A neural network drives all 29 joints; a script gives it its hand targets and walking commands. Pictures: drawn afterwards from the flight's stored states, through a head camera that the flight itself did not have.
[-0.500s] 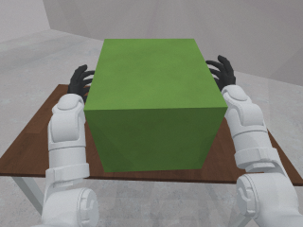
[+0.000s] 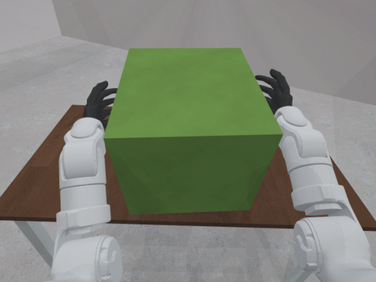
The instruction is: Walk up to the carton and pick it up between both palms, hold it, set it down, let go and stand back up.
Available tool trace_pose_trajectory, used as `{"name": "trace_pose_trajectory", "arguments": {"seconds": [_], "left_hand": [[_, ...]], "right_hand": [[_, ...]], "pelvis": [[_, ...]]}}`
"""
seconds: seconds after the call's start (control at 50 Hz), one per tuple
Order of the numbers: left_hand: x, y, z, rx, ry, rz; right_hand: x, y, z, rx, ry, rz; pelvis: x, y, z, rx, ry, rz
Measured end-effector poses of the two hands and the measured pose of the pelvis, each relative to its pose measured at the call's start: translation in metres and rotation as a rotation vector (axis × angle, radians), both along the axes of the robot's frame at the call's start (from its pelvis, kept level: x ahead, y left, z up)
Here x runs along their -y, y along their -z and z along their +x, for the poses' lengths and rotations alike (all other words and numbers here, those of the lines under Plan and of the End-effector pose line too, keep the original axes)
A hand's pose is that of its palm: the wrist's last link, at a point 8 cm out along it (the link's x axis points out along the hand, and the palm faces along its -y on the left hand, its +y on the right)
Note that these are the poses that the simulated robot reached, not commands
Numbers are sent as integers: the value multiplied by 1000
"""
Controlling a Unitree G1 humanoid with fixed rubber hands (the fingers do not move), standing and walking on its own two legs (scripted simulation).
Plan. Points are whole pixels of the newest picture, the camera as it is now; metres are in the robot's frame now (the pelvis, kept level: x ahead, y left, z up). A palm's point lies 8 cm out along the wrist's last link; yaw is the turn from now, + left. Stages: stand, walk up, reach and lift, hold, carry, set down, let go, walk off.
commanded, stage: hold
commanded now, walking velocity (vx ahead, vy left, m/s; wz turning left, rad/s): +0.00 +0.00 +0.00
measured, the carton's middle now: (187, 127) +0.42 -0.01 +0.16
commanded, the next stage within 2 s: set down in 1.50 s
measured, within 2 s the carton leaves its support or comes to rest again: neither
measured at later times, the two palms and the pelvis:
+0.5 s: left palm (92, 120) +0.35 +0.18 +0.22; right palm (279, 107) +0.36 -0.18 +0.25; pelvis +0.00 +0.00 +0.00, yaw +0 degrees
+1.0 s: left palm (93, 120) +0.35 +0.18 +0.22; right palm (279, 108) +0.36 -0.18 +0.25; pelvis +0.00 +0.00 +0.00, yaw +0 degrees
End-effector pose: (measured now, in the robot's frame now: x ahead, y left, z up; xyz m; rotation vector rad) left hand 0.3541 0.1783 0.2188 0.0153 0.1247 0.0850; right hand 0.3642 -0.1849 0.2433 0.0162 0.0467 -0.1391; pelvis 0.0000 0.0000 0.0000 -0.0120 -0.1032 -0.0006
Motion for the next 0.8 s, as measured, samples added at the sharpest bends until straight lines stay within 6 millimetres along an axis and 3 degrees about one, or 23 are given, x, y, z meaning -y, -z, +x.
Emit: {"name": "trace_pose_trajectory", "arguments": {"seconds": [0.8], "left_hand": [[2,-2,-3,-2,-1,0]], "right_hand": [[2,-2,-3,-1,-1,3]], "pelvis": [[1,0,-4,0,3,2]]}}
